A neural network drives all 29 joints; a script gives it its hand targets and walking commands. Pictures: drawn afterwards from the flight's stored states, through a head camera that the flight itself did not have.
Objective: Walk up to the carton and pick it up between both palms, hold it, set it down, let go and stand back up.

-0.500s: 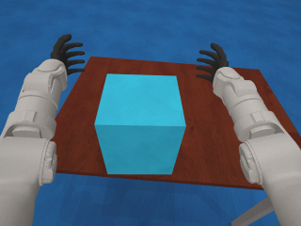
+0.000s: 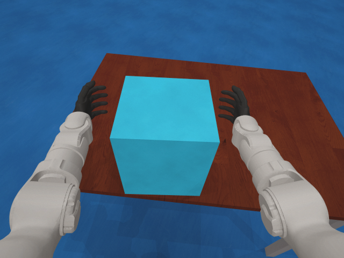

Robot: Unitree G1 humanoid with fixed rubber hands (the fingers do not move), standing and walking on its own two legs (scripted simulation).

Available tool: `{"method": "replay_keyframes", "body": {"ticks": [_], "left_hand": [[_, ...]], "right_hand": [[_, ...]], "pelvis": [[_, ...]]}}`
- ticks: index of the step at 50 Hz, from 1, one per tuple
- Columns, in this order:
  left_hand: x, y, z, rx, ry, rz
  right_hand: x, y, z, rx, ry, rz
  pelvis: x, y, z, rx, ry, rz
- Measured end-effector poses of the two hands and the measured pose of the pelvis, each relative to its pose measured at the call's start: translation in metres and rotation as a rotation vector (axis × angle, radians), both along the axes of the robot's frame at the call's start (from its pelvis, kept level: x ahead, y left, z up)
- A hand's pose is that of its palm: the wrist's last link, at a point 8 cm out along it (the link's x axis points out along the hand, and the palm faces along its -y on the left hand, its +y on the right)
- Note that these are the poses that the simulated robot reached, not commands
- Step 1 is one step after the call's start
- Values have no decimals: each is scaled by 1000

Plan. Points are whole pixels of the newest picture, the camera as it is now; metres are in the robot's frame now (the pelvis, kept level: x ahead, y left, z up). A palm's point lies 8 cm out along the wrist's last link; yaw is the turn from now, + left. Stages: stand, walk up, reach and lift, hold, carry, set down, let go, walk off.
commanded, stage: reach and lift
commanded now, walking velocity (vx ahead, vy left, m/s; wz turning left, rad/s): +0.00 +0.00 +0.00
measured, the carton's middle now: (164, 139) +0.42 +0.04 +0.03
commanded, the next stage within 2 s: none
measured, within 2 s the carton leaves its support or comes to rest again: neither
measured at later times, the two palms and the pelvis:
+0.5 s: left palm (98, 120) +0.43 +0.20 +0.09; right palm (236, 125) +0.43 -0.14 +0.09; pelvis -0.01 +0.00 -0.01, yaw +0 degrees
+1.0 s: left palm (103, 121) +0.42 +0.19 +0.10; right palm (227, 130) +0.41 -0.11 +0.09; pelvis +0.00 +0.01 +0.01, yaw +0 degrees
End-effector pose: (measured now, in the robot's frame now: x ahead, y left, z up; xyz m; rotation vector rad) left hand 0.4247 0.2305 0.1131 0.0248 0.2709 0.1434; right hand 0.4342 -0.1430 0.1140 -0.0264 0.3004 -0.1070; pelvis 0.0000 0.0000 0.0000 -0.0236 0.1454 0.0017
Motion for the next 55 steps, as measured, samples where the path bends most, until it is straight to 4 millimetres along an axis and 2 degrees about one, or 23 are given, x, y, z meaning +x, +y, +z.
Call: {"method": "replay_keyframes", "body": {"ticks": [11,16,22,31,44,55], "left_hand": [[-2,-6,-20,11,-26,-11],[-1,-8,-24,7,-38,-12],[1,-20,-24,4,-53,-37],[2,-41,-23,-13,-56,-53],[2,-44,-19,-19,-52,-41],[-12,-41,-16,-18,-77,-42]], "right_hand": [[-3,-7,-19,-8,-13,-1],[-3,-9,-20,-11,-29,-1],[-5,-2,-23,-5,-26,12],[-8,20,-24,9,-27,30],[-14,27,-21,16,-47,-14],[-26,31,-20,-26,-109,-7]], "pelvis": [[-2,3,-5,-4,60,-3],[-5,4,-7,-3,88,-5],[-7,5,-8,-3,101,-6],[-10,6,-7,-1,92,-11],[-6,9,1,4,22,-15],[9,11,7,11,-116,-4]]}}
